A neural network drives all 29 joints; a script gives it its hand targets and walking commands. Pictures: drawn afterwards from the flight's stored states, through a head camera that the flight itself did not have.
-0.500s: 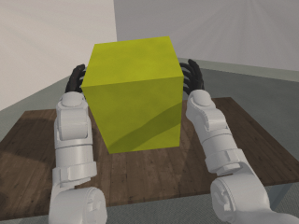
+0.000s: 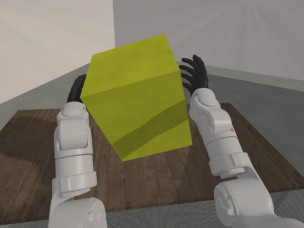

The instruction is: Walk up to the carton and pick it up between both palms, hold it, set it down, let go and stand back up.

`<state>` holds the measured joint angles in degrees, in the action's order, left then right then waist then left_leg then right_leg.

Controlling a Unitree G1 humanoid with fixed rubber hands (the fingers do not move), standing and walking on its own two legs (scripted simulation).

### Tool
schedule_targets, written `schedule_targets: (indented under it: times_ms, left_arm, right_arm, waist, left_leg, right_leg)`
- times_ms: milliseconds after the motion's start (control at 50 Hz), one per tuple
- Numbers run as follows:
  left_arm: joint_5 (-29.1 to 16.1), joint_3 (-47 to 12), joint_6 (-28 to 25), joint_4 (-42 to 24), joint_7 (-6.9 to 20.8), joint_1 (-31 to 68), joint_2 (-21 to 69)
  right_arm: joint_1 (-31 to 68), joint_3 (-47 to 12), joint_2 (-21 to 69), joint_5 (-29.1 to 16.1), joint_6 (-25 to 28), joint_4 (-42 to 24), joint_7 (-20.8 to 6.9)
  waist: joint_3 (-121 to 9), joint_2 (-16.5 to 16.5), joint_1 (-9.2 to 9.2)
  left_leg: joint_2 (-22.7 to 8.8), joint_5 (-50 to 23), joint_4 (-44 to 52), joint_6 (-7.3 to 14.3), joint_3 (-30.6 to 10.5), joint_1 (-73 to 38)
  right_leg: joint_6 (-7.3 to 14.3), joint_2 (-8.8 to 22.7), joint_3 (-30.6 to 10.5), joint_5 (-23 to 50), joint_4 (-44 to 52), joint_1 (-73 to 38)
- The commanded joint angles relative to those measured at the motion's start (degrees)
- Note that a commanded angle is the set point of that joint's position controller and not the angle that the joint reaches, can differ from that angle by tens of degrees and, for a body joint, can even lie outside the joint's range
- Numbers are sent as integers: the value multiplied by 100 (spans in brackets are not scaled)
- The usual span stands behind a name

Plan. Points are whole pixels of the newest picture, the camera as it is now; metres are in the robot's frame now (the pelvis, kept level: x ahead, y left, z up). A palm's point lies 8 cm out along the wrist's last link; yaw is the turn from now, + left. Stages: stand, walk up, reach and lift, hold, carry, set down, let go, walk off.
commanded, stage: hold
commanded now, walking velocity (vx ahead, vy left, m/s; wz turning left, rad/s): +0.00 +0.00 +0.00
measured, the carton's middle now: (142, 99) +0.41 -0.01 +0.22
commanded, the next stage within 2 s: set down in 1.18 s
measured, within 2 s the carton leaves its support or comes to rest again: neither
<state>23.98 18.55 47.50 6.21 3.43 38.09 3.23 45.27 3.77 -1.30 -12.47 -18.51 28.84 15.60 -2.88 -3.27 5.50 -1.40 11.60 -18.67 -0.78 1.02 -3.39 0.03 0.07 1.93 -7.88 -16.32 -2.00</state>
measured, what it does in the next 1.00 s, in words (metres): stands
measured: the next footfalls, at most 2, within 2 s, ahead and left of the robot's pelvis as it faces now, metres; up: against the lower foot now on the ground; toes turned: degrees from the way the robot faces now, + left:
none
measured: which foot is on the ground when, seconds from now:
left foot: down 0.00-1.00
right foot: down 0.00-1.00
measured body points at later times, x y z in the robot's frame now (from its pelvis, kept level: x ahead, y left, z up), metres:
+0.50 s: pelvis +0.00 +0.00 +0.00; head -0.09 +0.01 +0.44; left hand +0.36 +0.15 +0.26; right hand +0.36 -0.15 +0.27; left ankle +0.00 +0.12 -0.75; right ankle +0.03 -0.12 -0.75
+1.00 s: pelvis -0.01 +0.00 +0.00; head -0.10 +0.00 +0.44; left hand +0.34 +0.14 +0.28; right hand +0.35 -0.15 +0.27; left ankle +0.00 +0.12 -0.75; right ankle +0.03 -0.12 -0.75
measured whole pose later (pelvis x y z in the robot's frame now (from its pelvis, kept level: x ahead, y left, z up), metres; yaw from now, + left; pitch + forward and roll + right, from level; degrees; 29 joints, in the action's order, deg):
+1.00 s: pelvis -0.01 +0.00 +0.00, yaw +0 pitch -11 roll +0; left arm 29.8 19.8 48.7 5.7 5.9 41.8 3.9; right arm 45.9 3.7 -0.8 -9.3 -19.8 29.7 16.1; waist -2.1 0.5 5.5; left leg -1.4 11.0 -18.5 -0.4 1.0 -3.5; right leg 0.0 0.1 1.9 -7.4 -16.3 -2.0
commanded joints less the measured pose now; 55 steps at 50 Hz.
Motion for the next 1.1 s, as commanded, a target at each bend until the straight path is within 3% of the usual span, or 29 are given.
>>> schedule_targets:
  times_ms: [0, 40, 100, 220, 240, 280, 320, 360, 400, 440, 480, 540, 580, 600, 620, 660, 680, 740, 820, 840, 860, 880, 920, 940, 960, 1000, 1020, 1040, 1080]
  left_arm:
    - [42, -1314, 92, 341, 1643, 3652, 1989]
    - [-179, -1214, -31, 459, 1715, 4131, 2161]
    - [-612, -1276, -369, 58, 1478, 4413, 2398]
    - [-2023, -3109, -1299, -1566, 594, 5985, 3154]
    - [-1987, -3276, -1377, -1652, 456, 5628, 3248]
    - [-1831, -3256, -1316, -1598, 348, 4888, 3129]
    - [-1258, -2716, -1028, -1104, 417, 4215, 2837]
    - [-535, -1828, -715, -289, 734, 4114, 2369]
    - [39, -1297, -367, 186, 1081, 3479, 2266]
    - [20, -1288, -104, 273, 1425, 3446, 2100]
    - [31, -1088, 44, 486, 1692, 3618, 1990]
    - [-93, -1068, 9, 538, 1706, 3978, 2185]
    - [-545, -1495, -187, -131, 1559, 4161, 2485]
    - [-644, -1540, -265, -154, 1438, 4285, 2520]
    - [-1089, -2213, -454, -911, 1294, 4767, 2837]
    - [-1525, -2782, -715, -1164, 974, 5357, 3145]
    - [-1907, -3381, -904, -1980, 784, 5487, 3447]
    - [-2208, -3895, -1221, -2738, 343, 5442, 3389]
    - [-1191, -2810, -793, -1155, 440, 4370, 2917]
    - [-572, -2067, -581, -212, 624, 4038, 2586]
    - [-210, -1745, -411, 171, 843, 3625, 2424]
    - [119, -1363, -205, 422, 1129, 3319, 2311]
    - [258, -892, 33, 855, 1550, 3356, 1783]
    - [329, -814, 74, 1033, 1679, 3632, 1702]
    - [212, -761, 133, 1049, 1793, 3623, 1745]
    - [56, -490, 45, 1393, 1867, 4127, 1565]
    - [-111, -551, -45, 1129, 1837, 4163, 1831]
    - [-164, -426, -84, 1323, 1782, 4212, 1858]
    - [-478, -817, -312, 702, 1622, 4174, 2340]
  right_arm:
    - [3270, -1713, 2629, -205, -764, -138, -916]
    - [3906, -1528, 2686, -204, -629, -494, -949]
    - [4458, -1672, 3079, -256, -154, -1084, -1027]
    - [5353, -2420, 3756, -367, 665, -2465, -1122]
    - [5525, -2624, 3839, -485, 796, -2870, -1129]
    - [4621, -2798, 3810, -513, 730, -2545, -1021]
    - [3769, -2720, 3517, -463, 437, -1679, -918]
    - [3199, -2168, 3173, -193, 102, -376, -927]
    - [3141, -2103, 3079, -160, -176, -335, -935]
    - [3207, -2058, 2899, -224, -417, -508, -850]
    - [3439, -1921, 2615, -313, -567, -635, -790]
    - [3990, -1732, 2758, -362, -469, -821, -880]
    - [4404, -1830, 2955, -456, -185, -1491, -883]
    - [4337, -1789, 3023, -448, -115, -1229, -897]
    - [4682, -1939, 3125, -588, 143, -1853, -918]
    - [4983, -1990, 3157, -531, 395, -2074, -987]
    - [5039, -2316, 3362, -694, 593, -2899, -1013]
    - [4489, -2522, 3351, -711, 703, -2948, -1004]
    - [3416, -2120, 2978, -299, 279, -1205, -1028]
    - [3239, -1811, 2907, -75, 70, -400, -1041]
    - [3144, -1762, 2913, 54, -46, -230, -1062]
    - [3154, -1816, 2943, 40, -235, -261, -1028]
    - [3274, -1627, 2600, 61, -612, -261, -966]
    - [3467, -1583, 2442, 37, -669, -196, -1005]
    - [3620, -1556, 2436, -18, -688, -531, -972]
    - [4181, -1270, 2373, 152, -580, -544, -991]
    - [4503, -1457, 2795, -12, -439, -1005, -1028]
    - [4759, -1331, 2741, -16, -353, -1104, -1021]
    - [4695, -1632, 3153, -179, -70, -1396, -1038]
  waist:
    - [280, 143, -19]
    - [20, 100, -43]
    - [-859, 145, -215]
    - [-3957, 561, 39]
    - [-4474, 578, -115]
    - [-4186, 575, -64]
    - [-2968, 505, -148]
    - [-1234, 259, -80]
    - [-272, -55, -215]
    - [-138, -204, -3]
    - [-226, -276, 2]
    - [-68, 114, -129]
    - [-986, 447, -87]
    - [-1140, 534, -73]
    - [-2099, 831, 73]
    - [-2799, 1098, 230]
    - [-3893, 1224, 303]
    - [-4757, 1559, 301]
    - [-2131, 838, 150]
    - [-816, 473, 60]
    - [-130, 352, -6]
    - [99, -136, -78]
    - [245, -615, -99]
    - [340, -463, -156]
    - [125, -781, -54]
    - [288, -829, -103]
    - [-129, -631, -301]
    - [-178, -595, -222]
    - [-803, -181, -267]
  left_leg:
    - [378, -179, 855, 156, 347, 540]
    - [366, 33, 909, 192, 361, 827]
    - [427, -433, 867, 173, 363, 1024]
    - [384, -1775, 48, -36, 175, -308]
    - [374, -2172, -106, -34, 135, -578]
    - [394, -2885, -316, -92, 133, -822]
    - [423, -2685, -207, -91, 183, -680]
    - [463, -1351, 304, 58, 284, 127]
    - [484, -836, 586, 217, 330, 483]
    - [472, -765, 596, 245, 302, 279]
    - [430, -692, 647, 268, 312, 308]
    - [442, -493, 846, 209, 355, 705]
    - [476, -1169, 620, 46, 365, 606]
    - [466, -1431, 560, 31, 323, 481]
    - [416, -2141, 348, -153, 232, 143]
    - [355, -2196, 116, -267, 142, -210]
    - [309, -2953, -168, -363, 60, -817]
    - [254, -3952, -653, -607, -25, -1478]
    - [278, -2510, -84, -328, 61, -494]
    - [348, -1298, 313, -92, 138, 245]
    - [457, -568, 586, 55, 311, 584]
    - [422, -357, 662, 246, 326, 609]
    - [414, 36, 778, 429, 314, 306]
    - [418, 184, 948, 430, 311, 306]
    - [360, 92, 902, 505, 255, 310]
    - [397, 617, 1045, 552, 362, 769]
    - [393, 115, 981, 485, 403, 927]
    - [428, 348, 1002, 517, 431, 1056]
    - [400, -453, 914, 367, 412, 1104]
  right_leg:
    - [-36, -162, 103, -127, 444, -1107]
    - [-59, -175, 152, -493, 442, -974]
    - [-176, -239, 344, -7, 145, -1407]
    - [-179, -422, 458, 665, -82, -862]
    - [-191, -457, 448, 976, -72, -847]
    - [-197, -494, 378, 1790, -96, -928]
    - [-204, -467, 298, 1901, -30, -1019]
    - [-240, -340, 319, 937, 112, -1108]
    - [-244, -210, 261, 619, 248, -1165]
    - [-256, -155, 196, 876, 324, -1119]
    - [-209, -152, 140, 574, 438, -1257]
    - [-132, -184, 209, 59, 386, -1195]
    - [-132, -292, 343, 580, 147, -1493]
    - [-176, -327, 391, 566, 60, -1428]
    - [-159, -465, 535, 805, -121, -1517]
    - [-116, -440, 533, 632, -117, -997]
    - [-113, -504, 577, 1153, -212, -997]
    - [-32, -590, 456, 1758, -235, -697]
    - [-75, -484, 382, 1148, -10, -731]
    - [-134, -357, 346, 445, 133, -856]
    - [-158, -265, 354, 186, 238, -934]
    - [-137, -193, 282, 157, 346, -1049]
    - [-130, -137, 138, -332, 611, -812]
    - [-151, -108, 165, -747, 632, -753]
    - [-150, -110, 126, -706, 644, -907]
    - [-184, -74, 161, -1322, 729, -751]
    - [-183, -146, 229, -959, 568, -931]
    - [-182, -150, 230, -947, 593, -930]
    - [-195, -254, 365, 33, 277, -1460]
